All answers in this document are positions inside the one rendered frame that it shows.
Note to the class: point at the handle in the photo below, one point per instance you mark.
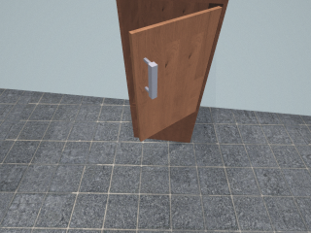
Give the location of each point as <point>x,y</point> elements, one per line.
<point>152,78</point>

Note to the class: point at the cupboard door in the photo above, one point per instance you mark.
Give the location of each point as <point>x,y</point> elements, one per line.
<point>181,48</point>

